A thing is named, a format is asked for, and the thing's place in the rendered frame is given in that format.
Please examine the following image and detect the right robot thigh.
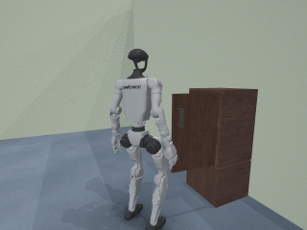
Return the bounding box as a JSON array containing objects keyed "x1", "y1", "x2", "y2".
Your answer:
[{"x1": 144, "y1": 136, "x2": 169, "y2": 187}]

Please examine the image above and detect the right robot foot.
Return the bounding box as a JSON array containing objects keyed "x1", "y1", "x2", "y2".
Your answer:
[{"x1": 146, "y1": 216, "x2": 166, "y2": 230}]

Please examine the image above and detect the robot right hand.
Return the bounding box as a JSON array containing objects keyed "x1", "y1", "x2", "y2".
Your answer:
[{"x1": 163, "y1": 144, "x2": 178, "y2": 170}]

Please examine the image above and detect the left robot upper arm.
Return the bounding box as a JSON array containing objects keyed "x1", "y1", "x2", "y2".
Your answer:
[{"x1": 110, "y1": 79, "x2": 125, "y2": 115}]

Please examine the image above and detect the left robot forearm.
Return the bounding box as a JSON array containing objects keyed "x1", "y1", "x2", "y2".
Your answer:
[{"x1": 109, "y1": 111, "x2": 121, "y2": 137}]

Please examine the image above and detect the cupboard door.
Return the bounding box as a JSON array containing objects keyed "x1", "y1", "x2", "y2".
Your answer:
[{"x1": 171, "y1": 93, "x2": 220, "y2": 173}]

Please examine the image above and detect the right robot forearm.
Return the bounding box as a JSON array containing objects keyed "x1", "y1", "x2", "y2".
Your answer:
[{"x1": 155, "y1": 107, "x2": 173, "y2": 147}]

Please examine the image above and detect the right robot upper arm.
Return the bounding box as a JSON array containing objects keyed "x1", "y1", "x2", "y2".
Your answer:
[{"x1": 148, "y1": 78, "x2": 163, "y2": 118}]

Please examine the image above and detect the robot left hand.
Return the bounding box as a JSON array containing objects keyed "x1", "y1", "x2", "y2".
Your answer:
[{"x1": 111, "y1": 135, "x2": 122, "y2": 155}]

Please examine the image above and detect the handle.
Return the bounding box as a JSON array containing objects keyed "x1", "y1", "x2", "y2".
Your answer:
[{"x1": 177, "y1": 108, "x2": 184, "y2": 128}]

